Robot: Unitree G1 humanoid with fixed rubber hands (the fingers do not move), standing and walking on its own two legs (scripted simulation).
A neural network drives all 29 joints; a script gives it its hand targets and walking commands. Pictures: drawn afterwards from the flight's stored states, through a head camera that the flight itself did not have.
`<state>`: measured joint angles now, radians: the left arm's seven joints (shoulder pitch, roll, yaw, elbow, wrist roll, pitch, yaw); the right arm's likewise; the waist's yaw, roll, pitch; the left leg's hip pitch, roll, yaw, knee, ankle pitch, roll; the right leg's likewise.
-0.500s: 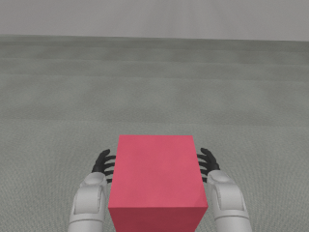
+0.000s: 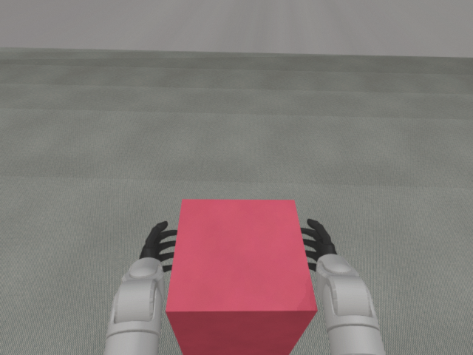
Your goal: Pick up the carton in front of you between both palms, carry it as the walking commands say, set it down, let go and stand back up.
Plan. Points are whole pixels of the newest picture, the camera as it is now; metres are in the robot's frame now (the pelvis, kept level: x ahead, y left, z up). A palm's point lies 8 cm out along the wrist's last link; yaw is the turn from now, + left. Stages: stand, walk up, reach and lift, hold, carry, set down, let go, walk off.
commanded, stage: carry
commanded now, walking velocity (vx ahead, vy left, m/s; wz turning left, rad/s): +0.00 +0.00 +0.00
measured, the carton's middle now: (237, 280) +0.30 +0.00 -0.04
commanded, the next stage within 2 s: hold in 0.48 s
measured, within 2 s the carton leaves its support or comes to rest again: neither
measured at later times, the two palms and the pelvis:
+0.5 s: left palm (155, 268) +0.28 +0.14 +0.04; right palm (331, 264) +0.28 -0.16 +0.04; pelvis -0.01 -0.01 +0.00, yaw +0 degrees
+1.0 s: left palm (162, 262) +0.29 +0.13 +0.05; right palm (345, 282) +0.24 -0.17 +0.06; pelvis -0.02 +0.02 +0.01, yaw -9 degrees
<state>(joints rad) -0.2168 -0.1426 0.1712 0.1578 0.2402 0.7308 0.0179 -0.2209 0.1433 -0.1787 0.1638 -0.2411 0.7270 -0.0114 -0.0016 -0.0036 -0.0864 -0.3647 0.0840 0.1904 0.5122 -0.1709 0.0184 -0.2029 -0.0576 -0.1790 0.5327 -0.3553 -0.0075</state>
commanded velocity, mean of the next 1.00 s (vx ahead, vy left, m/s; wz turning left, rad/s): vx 0.00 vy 0.00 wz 0.00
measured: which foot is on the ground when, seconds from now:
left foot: down 0.00-1.00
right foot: down 0.00-1.00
